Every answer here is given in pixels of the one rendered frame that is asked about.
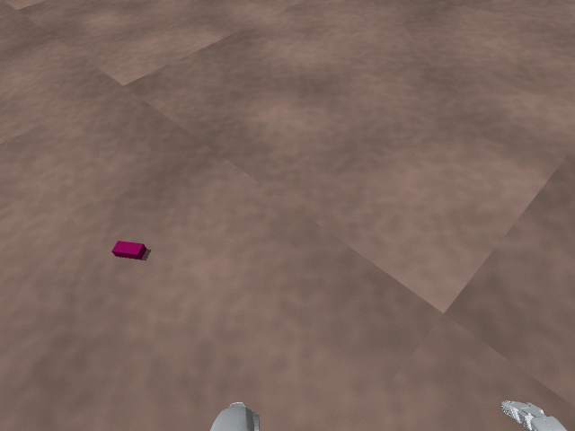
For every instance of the small box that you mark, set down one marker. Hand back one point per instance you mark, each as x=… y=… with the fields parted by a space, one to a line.
x=129 y=250

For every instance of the right robot hand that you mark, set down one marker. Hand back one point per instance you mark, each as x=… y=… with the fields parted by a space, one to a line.
x=531 y=417

